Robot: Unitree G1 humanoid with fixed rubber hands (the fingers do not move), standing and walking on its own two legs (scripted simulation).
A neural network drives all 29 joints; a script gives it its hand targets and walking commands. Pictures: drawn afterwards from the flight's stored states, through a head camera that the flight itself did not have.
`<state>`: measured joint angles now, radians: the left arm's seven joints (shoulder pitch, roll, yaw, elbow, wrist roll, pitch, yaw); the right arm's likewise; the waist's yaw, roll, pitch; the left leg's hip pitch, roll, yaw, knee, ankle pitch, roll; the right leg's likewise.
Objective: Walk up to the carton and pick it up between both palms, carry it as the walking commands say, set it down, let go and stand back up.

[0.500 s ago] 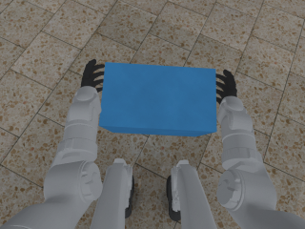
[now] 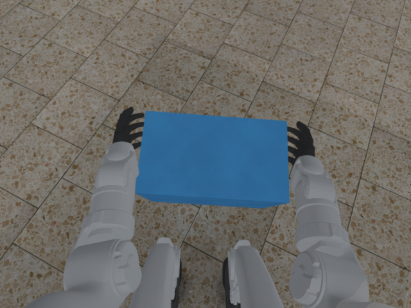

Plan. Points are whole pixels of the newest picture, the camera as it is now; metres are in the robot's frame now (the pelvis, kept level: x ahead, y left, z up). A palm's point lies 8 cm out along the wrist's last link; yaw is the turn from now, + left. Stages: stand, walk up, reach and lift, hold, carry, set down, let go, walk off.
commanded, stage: reach and lift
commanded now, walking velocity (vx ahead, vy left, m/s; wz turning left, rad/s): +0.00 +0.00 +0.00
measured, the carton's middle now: (211, 166) +0.41 -0.01 -0.12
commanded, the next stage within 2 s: none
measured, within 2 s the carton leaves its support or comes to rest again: neither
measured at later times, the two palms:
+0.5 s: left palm (107, 136) +0.40 +0.18 +0.04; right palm (322, 153) +0.38 -0.19 +0.04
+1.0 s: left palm (84, 124) +0.38 +0.19 +0.12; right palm (347, 146) +0.36 -0.19 +0.11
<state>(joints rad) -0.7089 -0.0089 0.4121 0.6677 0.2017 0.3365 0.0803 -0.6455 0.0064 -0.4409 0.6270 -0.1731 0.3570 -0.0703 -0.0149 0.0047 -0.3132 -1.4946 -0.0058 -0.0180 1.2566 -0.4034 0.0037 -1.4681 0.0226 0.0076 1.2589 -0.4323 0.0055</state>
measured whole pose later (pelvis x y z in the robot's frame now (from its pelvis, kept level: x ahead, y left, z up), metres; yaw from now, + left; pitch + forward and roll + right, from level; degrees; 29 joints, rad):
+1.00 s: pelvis +0.04 +0.01 +0.12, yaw +1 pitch +16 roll +0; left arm -0.44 -0.09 0.42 0.47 0.31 0.43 -0.08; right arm -0.37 0.10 -0.44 0.41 -0.30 0.47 0.07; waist -0.03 0.01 -0.14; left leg -0.67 -0.02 -0.02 0.61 -0.22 0.02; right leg -0.64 0.01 0.02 0.61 -0.24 0.01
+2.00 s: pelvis +0.06 +0.00 +0.15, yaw +0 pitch -5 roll +0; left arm -0.23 -0.12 0.31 0.22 0.32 0.69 -0.05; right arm -0.21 0.12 -0.31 0.20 -0.31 0.71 0.04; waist -0.01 -0.01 -0.02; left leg -0.02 -0.01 -0.01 0.25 -0.13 0.01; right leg 0.00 0.01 0.04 0.24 -0.15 0.00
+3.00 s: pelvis +0.06 +0.00 +0.15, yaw +0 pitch -5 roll +0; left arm -0.22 -0.11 0.31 0.22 0.31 0.70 -0.06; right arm -0.21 0.12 -0.31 0.20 -0.30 0.70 0.04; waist 0.00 0.00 -0.04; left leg -0.05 0.00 -0.01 0.27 -0.14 0.00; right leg -0.02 0.01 0.04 0.26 -0.15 0.00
